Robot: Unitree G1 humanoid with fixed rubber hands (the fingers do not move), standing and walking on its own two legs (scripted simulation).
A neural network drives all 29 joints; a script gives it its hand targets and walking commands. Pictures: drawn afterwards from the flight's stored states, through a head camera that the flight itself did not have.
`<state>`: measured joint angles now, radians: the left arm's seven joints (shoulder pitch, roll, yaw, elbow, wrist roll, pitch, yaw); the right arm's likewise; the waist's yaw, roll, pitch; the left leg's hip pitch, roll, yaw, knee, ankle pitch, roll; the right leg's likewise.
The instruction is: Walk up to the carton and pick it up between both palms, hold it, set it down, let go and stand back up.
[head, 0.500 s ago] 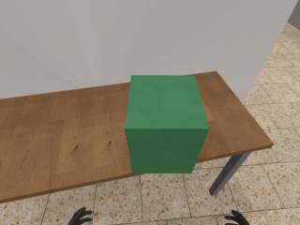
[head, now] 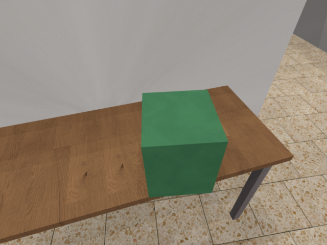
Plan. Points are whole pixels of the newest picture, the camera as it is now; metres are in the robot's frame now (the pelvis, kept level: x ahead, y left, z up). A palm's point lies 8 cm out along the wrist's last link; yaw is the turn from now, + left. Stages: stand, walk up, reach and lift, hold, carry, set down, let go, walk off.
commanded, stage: stand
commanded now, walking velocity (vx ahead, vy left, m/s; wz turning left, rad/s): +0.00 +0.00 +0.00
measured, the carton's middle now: (177, 144) +0.40 -0.03 +0.01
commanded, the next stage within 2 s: none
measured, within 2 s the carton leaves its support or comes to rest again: neither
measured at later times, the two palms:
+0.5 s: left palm out of the picture -0.05 +0.22 -0.15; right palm out of the picture -0.06 -0.17 -0.15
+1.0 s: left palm out of the picture -0.02 +0.22 -0.15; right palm out of the picture -0.06 -0.16 -0.15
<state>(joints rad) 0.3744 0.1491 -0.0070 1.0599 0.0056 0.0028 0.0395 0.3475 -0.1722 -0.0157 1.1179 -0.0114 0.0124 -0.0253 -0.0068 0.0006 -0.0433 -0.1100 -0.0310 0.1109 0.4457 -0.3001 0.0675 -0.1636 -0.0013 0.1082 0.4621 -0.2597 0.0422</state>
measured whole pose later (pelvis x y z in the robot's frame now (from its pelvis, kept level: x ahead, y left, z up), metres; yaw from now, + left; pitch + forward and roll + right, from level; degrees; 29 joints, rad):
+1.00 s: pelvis +0.01 +0.03 +0.00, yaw -1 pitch -2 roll +0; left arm 0.31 0.09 -0.05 1.21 0.00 0.02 0.06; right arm 0.39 -0.10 0.01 1.16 -0.01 0.00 -0.04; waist -0.03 0.00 0.00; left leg -0.09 -0.09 0.13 0.42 -0.31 0.11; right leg -0.18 -0.06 0.13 0.49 -0.29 0.09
